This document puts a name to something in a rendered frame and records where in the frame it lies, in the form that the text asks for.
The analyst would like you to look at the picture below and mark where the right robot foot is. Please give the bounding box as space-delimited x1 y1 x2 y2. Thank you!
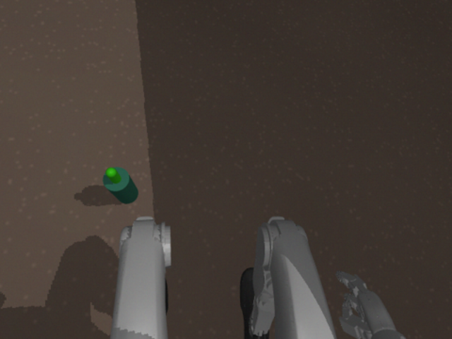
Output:
240 268 269 339

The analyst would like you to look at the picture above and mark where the bottle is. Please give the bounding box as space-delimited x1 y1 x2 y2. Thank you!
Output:
103 167 138 203

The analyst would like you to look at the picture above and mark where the right robot hand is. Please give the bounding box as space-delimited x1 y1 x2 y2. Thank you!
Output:
335 270 396 339

